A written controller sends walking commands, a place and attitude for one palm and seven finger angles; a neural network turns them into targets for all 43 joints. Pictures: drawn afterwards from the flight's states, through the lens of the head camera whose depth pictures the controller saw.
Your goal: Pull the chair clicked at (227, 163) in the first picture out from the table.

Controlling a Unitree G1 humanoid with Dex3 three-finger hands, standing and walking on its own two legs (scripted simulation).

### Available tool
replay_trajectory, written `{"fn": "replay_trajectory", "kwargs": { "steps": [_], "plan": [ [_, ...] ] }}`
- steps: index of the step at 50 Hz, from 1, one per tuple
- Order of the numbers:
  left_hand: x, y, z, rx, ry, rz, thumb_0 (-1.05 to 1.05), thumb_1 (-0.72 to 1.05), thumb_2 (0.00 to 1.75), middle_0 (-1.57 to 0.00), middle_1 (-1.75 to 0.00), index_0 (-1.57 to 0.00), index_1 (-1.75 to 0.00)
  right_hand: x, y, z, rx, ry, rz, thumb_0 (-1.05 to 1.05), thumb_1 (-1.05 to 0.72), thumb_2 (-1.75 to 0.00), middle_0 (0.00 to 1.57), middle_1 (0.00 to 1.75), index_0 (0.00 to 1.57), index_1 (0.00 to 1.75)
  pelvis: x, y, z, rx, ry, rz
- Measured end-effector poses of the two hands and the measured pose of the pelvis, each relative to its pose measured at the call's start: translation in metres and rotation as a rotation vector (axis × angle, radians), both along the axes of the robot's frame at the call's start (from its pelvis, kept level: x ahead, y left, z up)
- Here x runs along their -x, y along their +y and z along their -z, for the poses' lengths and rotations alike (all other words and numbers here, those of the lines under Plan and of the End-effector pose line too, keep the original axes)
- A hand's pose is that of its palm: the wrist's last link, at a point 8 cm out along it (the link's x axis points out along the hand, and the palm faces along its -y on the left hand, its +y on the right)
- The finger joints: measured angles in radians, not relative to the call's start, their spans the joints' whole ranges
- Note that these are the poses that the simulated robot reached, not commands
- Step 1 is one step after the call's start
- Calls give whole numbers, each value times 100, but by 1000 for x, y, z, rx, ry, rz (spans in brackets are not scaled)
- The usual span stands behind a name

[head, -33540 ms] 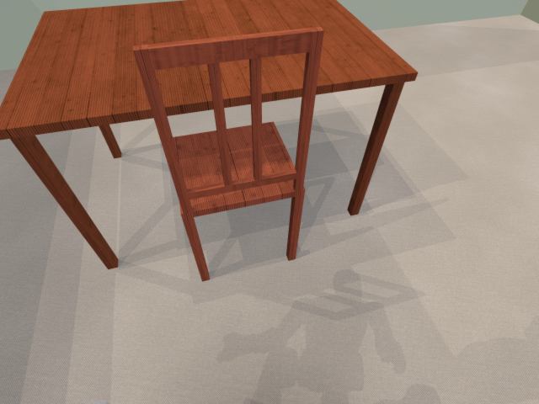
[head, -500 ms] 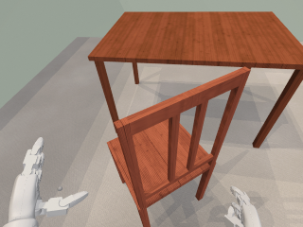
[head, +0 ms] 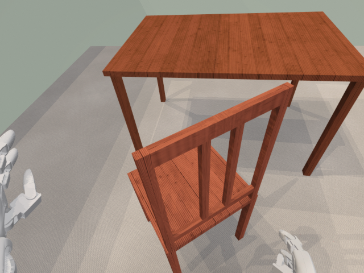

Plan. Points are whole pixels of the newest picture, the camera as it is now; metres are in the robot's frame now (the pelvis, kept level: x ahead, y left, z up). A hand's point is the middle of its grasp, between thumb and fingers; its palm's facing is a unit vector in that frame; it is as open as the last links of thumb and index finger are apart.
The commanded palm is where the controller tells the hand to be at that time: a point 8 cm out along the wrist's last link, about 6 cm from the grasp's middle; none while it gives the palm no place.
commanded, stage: draw the hand back to the body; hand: left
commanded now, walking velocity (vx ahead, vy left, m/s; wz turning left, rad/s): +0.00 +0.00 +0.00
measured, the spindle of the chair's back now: (204, 186) +0.36 -0.01 -0.05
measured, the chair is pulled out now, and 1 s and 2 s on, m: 0.46 0.46 0.46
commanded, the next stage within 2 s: step back with the hand held close in 0.22 s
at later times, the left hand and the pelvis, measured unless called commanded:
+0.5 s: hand (26, 193) +0.19 +0.27 +0.18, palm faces +0.49 -0.74 -0.46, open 7.4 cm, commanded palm +0.13 +0.30 +0.18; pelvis -0.02 +0.01 +0.00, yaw -2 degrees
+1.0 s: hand (11, 231) +0.13 +0.27 +0.16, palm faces +0.46 -0.75 -0.47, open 7.4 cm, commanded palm +0.08 +0.31 +0.18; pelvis -0.07 +0.01 -0.01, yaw -1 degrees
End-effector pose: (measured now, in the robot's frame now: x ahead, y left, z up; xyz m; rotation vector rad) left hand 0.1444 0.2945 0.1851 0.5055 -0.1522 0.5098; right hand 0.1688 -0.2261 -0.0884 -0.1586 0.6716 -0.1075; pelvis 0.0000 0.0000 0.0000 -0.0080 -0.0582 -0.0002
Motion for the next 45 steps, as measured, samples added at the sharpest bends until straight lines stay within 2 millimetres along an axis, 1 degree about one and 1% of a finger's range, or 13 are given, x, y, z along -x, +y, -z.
{"fn": "replay_trajectory", "kwargs": {
  "steps": [4, 7, 13, 18, 23, 26, 29, 34, 39, 45],
  "plan": [
    [0, -3, 8, 19, 30, 18, 1, 85, 88, -20, -30, -20, -29, 6, -4, 0, 9, 10, 15, 1, -90, -90, 20, 30, 20, 30, 2, 0, 0, 0, -1, 4],
    [1, -3, 9, 17, 34, 25, 1, 87, 89, -21, -30, -21, -29, 9, -5, -1, 14, 7, 20, 1, -90, -90, 20, 30, 20, 30, 3, 1, 0, 0, -4, 6],
    [6, -1, 4, 8, 4, 21, 1, 89, 90, -21, -30, -21, -30, 9, -1, -4, 12, -12, 18, 1, -90, -90, 20, 30, 20, 30, 5, 2, -1, 1, -12, 7],
    [9, 1, 3, 15, -9, 15, 1, 89, 90, -21, -31, -21, -30, 7, 4, -7, 5, -29, 7, 1, -90, -90, 20, 30, 20, 30, 8, 3, -1, 0, -17, 8],
    [4, 10, -10, -47, -48, 26, 1, 89, 90, -21, -31, -21, -30, 10, 6, -8, 0, -15, 4, 1, -90, -90, 20, 30, 20, 30, 17, 5, -1, 2, 6, 22],
    [1, 10, -7, -70, -13, 49, 1, 89, 90, -21, -31, -21, -30, 17, 4, -7, 5, 8, 24, 1, -90, -90, 21, 30, 20, 30, 22, 9, -2, -3, 26, 30],
    [0, 7, 3, -76, 50, 83, 1, 89, 90, -21, -31, -21, -30, 27, 0, -5, 15, 39, 55, 1, -90, -90, 21, 30, 20, 30, 26, 13, -2, -8, 42, 34],
    [7, 7, 14, -80, 104, 120, 1, 89, 90, -21, -31, -21, -30, 48, -4, -2, 39, 89, 99, 1, -90, -90, 20, 30, 20, 30, 35, 16, 0, -13, 53, 31],
    [21, 12, 9, -99, 61, 121, 1, 89, 90, -21, -31, -21, -30, 64, -2, -2, 56, 103, 108, 1, -90, -90, 20, 30, 20, 30, 46, 16, 3, -14, 52, 24],
    [41, 14, 5, -102, -5, 91, 1, 89, 90, -21, -31, -21, -30, 75, 3, -3, 53, 72, 89, 1, -90, -90, 20, 30, 20, 30, 60, 14, 7, -14, 47, 21]
  ]
}}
